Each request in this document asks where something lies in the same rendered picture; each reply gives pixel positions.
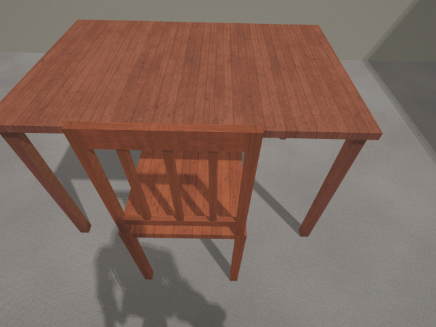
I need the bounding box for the table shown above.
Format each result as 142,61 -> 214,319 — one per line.
0,20 -> 383,237

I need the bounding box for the chair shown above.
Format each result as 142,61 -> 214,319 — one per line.
61,121 -> 264,281

